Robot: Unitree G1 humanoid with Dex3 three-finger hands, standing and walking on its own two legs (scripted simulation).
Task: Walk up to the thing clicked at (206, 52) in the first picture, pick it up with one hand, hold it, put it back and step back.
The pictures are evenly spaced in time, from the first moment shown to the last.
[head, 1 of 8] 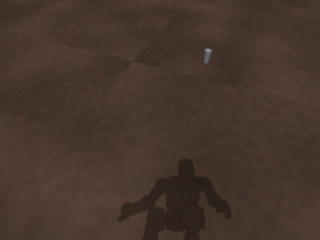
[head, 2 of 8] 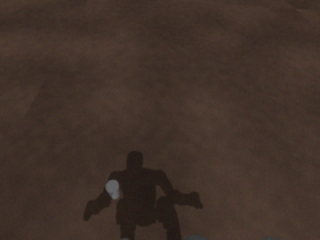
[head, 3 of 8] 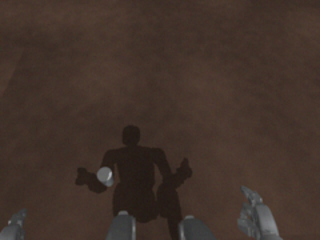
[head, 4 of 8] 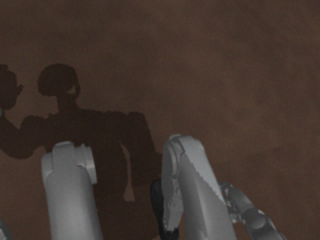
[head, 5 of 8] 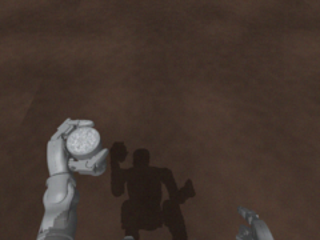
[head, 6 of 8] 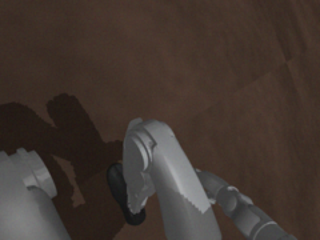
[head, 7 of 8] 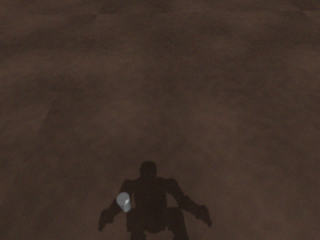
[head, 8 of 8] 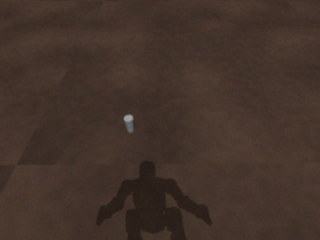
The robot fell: no
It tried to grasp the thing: yes
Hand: left
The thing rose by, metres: 0.69
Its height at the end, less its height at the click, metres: +0.00
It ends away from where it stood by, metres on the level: 0.01
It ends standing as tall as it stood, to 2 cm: yes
